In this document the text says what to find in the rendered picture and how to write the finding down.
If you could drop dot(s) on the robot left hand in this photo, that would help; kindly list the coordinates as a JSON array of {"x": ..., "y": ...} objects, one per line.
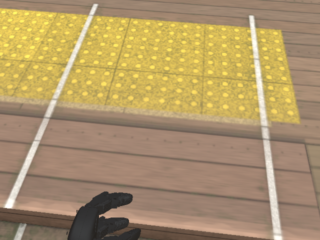
[{"x": 88, "y": 226}]

